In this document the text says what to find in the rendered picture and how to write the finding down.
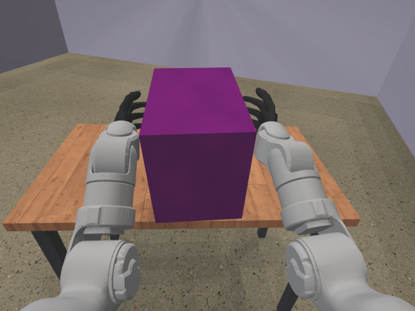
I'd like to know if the right robot forearm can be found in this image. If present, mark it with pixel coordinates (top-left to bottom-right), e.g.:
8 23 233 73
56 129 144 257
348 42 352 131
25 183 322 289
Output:
254 121 368 281

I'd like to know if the table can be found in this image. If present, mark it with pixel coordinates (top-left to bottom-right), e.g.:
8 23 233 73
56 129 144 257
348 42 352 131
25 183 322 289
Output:
2 124 361 311

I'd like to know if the robot left hand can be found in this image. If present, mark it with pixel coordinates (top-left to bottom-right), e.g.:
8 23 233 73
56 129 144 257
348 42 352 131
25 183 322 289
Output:
114 91 147 129

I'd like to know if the robot right hand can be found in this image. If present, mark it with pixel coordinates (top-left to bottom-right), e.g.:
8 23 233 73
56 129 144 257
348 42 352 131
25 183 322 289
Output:
243 87 278 131

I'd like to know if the robot right upper arm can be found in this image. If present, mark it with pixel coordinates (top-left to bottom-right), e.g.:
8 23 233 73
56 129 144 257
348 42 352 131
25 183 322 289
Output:
286 232 415 311

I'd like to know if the carton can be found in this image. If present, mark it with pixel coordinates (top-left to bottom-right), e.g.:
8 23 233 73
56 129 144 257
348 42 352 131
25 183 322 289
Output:
139 67 257 223

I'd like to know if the robot left upper arm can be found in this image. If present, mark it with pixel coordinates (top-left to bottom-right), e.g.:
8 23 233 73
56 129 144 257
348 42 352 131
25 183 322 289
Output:
20 240 141 311

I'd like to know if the left robot forearm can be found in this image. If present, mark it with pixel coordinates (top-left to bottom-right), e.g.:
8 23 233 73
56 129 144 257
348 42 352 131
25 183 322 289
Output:
60 121 139 289

